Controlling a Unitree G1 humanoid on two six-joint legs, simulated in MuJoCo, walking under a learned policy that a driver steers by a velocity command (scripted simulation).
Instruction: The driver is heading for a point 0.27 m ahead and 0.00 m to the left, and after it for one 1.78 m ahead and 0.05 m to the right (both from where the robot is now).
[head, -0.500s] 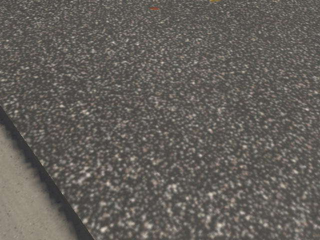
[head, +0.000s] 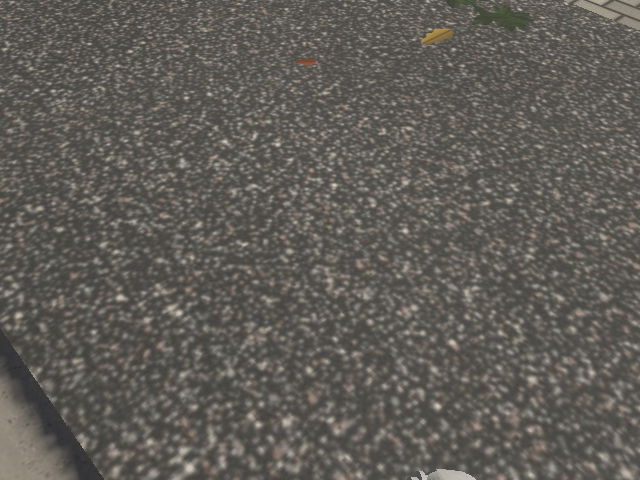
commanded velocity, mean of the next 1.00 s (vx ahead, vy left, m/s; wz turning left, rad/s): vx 0.13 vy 0.00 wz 0.00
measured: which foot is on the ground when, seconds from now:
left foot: down 0.00-0.20, up 0.22-0.62, down 0.64-1.00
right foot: up 0.00-0.16, down 0.18-1.00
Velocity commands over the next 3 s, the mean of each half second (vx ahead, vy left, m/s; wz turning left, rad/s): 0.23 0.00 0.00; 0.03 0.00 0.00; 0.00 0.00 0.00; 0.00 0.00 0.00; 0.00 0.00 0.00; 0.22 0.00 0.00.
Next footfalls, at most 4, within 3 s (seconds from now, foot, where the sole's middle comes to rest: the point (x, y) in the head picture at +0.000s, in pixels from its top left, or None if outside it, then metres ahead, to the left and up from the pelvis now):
0.18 right None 0.28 -0.07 -0.68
0.64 left None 0.34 0.10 -0.68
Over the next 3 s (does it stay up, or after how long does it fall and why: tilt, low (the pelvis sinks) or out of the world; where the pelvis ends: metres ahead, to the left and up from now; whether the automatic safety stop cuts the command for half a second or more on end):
stays up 0.42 0.02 0.09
